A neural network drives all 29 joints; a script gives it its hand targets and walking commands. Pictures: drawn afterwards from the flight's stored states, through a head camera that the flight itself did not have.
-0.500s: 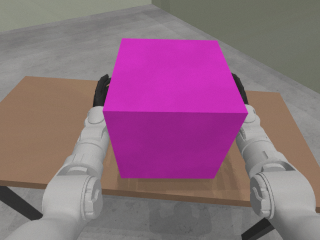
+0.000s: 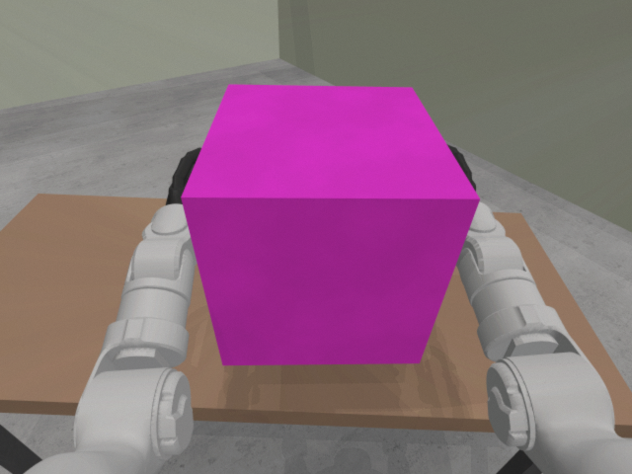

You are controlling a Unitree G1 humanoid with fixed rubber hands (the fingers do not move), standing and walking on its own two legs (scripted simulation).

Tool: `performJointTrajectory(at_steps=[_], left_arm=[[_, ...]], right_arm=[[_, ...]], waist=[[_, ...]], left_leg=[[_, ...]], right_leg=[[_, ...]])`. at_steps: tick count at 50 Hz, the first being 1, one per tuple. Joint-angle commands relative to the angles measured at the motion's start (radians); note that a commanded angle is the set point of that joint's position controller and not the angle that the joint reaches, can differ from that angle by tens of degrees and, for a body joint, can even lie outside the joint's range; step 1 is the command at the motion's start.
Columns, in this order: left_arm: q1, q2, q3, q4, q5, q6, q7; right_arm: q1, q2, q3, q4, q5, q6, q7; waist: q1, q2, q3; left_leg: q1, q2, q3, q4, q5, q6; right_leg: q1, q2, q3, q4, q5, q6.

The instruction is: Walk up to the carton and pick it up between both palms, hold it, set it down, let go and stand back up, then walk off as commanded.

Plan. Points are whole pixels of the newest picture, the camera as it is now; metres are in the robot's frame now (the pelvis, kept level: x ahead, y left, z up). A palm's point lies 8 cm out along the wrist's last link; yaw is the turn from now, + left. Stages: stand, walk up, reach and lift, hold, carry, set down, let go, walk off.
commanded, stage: reach and lift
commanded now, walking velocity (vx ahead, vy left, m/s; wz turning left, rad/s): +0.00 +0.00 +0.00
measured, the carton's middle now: (321, 220) +0.41 +0.02 +0.15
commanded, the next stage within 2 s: hold in 1.00 s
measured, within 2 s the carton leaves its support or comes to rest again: neither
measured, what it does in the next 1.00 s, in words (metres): stands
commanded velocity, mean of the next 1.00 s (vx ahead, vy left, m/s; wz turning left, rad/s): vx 0.00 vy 0.00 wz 0.00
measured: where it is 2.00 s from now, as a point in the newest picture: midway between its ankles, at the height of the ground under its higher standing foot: outside the picture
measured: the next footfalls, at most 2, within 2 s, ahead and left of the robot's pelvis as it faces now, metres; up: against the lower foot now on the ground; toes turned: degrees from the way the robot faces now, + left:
none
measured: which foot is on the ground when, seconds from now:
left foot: down 0.00-1.00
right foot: down 0.00-1.00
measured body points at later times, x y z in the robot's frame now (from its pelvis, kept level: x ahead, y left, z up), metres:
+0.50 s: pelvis -0.01 +0.01 +0.00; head -0.07 +0.03 +0.45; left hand +0.39 +0.19 +0.20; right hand +0.39 -0.16 +0.21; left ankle +0.02 +0.14 -0.75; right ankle +0.01 -0.13 -0.75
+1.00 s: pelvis -0.01 +0.01 +0.00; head -0.06 +0.03 +0.45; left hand +0.39 +0.19 +0.21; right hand +0.39 -0.16 +0.22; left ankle +0.02 +0.14 -0.75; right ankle +0.01 -0.13 -0.75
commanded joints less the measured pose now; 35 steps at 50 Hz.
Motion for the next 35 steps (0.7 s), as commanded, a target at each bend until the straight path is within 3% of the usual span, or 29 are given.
performJointTrajectory(at_steps=[1,6,14,19,26,35], left_arm=[[-0.646,-0.680,-0.352,-0.368,-0.004,-0.004,-0.216],[-0.649,-0.677,-0.377,-0.390,-0.024,0.049,-0.214],[-0.737,-0.694,-0.381,-0.358,-0.051,0.092,-0.205],[-0.804,-0.700,-0.400,-0.384,-0.081,0.093,-0.186],[-0.762,-0.669,-0.360,-0.368,-0.065,0.121,-0.189],[-0.750,-0.662,-0.394,-0.459,-0.086,0.156,-0.184]], right_arm=[[-0.678,0.643,0.310,-0.390,0.096,-0.032,0.064],[-0.691,0.636,0.314,-0.431,0.118,0.020,0.066],[-0.743,0.649,0.275,-0.382,0.123,0.072,0.092],[-0.785,0.667,0.278,-0.383,0.140,0.085,0.103],[-0.755,0.650,0.288,-0.355,0.157,0.119,0.095],[-0.759,0.623,0.332,-0.448,0.212,0.158,0.074]], waist=[[-0.109,0.029,-0.377],[-0.116,0.038,-0.334],[-0.132,0.047,-0.286],[-0.132,0.059,-0.338],[-0.130,0.047,-0.334],[-0.135,0.065,-0.387]], left_leg=[[0.172,-0.137,0.013,0.003,0.250,-0.024],[0.176,-0.131,0.008,-0.004,0.197,-0.014],[0.131,-0.124,0.014,-0.035,0.062,0.008],[0.124,-0.122,0.010,-0.028,0.049,0.010],[0.128,-0.126,0.014,-0.026,0.083,0.016],[0.149,-0.127,0.002,0.004,0.171,0.000]], right_leg=[[0.470,0.077,0.040,0.047,0.405,0.033],[0.411,0.082,0.038,0.028,0.277,0.022],[0.326,0.077,0.035,0.004,0.075,0.003],[0.313,0.076,0.034,0.013,0.076,0.000],[0.352,0.069,0.040,0.020,0.153,0.008],[0.393,0.076,0.044,0.042,0.270,0.011]])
